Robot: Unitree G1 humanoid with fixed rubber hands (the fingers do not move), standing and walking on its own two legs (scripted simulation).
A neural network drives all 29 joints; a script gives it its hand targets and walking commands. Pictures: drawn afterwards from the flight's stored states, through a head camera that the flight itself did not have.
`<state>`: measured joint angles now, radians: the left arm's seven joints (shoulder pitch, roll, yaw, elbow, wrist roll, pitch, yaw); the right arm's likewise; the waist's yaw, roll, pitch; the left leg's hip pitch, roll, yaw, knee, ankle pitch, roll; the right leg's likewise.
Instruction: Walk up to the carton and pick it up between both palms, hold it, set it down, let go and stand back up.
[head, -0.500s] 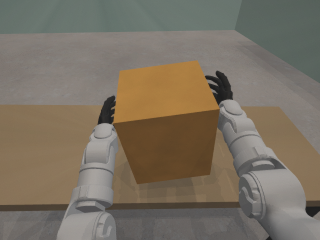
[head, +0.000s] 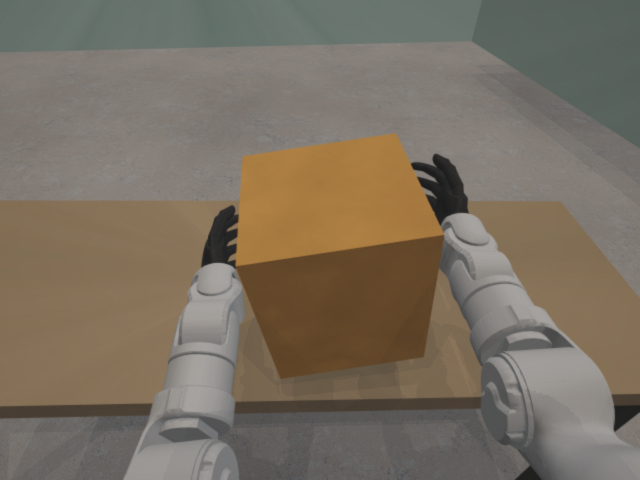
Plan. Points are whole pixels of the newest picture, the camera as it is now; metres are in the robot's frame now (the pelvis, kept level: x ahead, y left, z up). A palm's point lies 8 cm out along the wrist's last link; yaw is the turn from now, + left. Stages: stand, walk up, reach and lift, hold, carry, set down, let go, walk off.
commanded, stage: set down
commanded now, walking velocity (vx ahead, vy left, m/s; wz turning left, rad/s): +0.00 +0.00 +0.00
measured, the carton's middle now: (336, 260) +0.41 +0.01 +0.09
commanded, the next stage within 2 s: none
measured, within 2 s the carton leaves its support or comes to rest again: neither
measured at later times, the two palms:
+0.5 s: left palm (234, 277) +0.37 +0.14 +0.09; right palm (451, 225) +0.43 -0.15 +0.14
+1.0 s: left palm (237, 288) +0.36 +0.14 +0.08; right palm (451, 235) +0.43 -0.15 +0.13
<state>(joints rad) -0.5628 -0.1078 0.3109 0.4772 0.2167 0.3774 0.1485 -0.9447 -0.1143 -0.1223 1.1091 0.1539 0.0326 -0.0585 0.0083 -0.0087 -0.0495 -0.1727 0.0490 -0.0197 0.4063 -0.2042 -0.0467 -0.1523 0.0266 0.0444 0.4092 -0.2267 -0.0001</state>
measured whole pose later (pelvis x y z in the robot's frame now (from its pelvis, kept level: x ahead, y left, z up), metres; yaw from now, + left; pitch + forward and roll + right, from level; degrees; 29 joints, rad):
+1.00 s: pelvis +0.02 -0.01 +0.00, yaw +0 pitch +0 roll +0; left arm -0.48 -0.17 0.33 0.54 0.26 0.21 0.18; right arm -0.87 -0.12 -0.12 1.15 0.08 -0.08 0.00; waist 0.01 -0.01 -0.04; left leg -0.17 0.05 -0.02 0.39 -0.21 -0.05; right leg -0.16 0.03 0.04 0.41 -0.24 -0.01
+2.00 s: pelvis +0.02 -0.01 +0.00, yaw +0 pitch +3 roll +0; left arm -0.45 -0.21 0.39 0.58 0.29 0.07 0.17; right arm -0.83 -0.11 -0.17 1.15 -0.01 -0.18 0.03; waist 0.01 -0.01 -0.03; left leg -0.22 0.05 -0.02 0.39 -0.21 -0.05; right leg -0.21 0.03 0.04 0.41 -0.24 -0.01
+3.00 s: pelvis +0.02 -0.02 +0.00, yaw -1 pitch +11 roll +0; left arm -0.51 -0.06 0.35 0.83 0.13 -0.20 0.22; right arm -0.82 -0.19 0.04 1.23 0.22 -0.30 0.00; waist 0.05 0.00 -0.04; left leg -0.38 0.08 -0.02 0.39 -0.19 -0.06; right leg -0.37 0.05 0.04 0.41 -0.22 -0.03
